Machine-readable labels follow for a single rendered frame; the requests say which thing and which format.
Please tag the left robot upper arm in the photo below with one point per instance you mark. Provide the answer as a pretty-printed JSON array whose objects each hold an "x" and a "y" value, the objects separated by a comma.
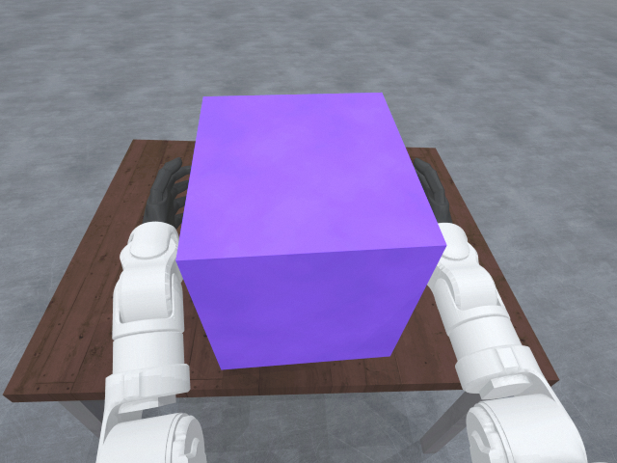
[{"x": 174, "y": 438}]

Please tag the right robot hand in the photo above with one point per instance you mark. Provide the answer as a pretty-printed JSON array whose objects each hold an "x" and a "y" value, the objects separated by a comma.
[{"x": 433, "y": 190}]

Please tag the robot right forearm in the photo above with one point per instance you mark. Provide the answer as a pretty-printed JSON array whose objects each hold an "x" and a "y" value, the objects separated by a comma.
[{"x": 492, "y": 361}]

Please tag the left robot hand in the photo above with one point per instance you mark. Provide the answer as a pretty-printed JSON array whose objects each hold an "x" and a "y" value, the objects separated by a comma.
[{"x": 162, "y": 204}]

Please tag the robot left forearm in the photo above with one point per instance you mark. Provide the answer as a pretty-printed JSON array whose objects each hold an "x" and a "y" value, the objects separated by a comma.
[{"x": 148, "y": 322}]

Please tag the right robot upper arm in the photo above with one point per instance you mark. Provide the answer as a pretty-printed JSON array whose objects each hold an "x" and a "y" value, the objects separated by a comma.
[{"x": 522, "y": 429}]

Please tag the table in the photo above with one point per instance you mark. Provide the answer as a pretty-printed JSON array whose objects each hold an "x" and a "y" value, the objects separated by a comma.
[{"x": 71, "y": 352}]

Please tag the carton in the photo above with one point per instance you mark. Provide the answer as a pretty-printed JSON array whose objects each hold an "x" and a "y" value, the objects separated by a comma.
[{"x": 306, "y": 234}]

